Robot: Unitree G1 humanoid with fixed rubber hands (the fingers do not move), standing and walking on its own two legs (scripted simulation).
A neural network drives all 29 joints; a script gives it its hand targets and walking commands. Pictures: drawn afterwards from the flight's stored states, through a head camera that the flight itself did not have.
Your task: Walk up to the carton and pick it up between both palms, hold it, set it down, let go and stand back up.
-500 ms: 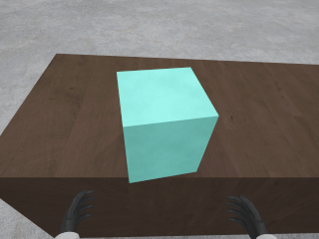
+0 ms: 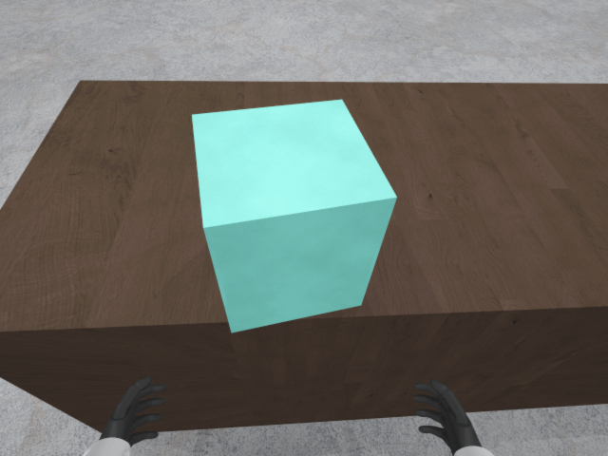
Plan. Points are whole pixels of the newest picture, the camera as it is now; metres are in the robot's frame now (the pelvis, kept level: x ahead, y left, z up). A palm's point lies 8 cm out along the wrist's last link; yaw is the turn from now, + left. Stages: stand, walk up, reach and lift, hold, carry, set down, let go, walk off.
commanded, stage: let go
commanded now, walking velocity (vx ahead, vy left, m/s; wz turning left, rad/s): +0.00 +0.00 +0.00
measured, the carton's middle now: (285, 219) +0.42 +0.03 +0.06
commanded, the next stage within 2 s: stand in 0.42 s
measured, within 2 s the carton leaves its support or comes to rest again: neither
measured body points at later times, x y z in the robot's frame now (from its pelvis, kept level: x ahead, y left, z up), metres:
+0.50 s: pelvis +0.01 +0.00 +0.00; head +0.01 +0.02 +0.45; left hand +0.18 +0.23 -0.09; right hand +0.17 -0.23 -0.09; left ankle +0.00 +0.12 -0.74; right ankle -0.01 -0.10 -0.74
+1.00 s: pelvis -0.02 +0.03 -0.01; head -0.04 +0.03 +0.44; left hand +0.07 +0.28 -0.13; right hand +0.07 -0.23 -0.12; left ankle +0.00 +0.12 -0.74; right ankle -0.01 -0.10 -0.74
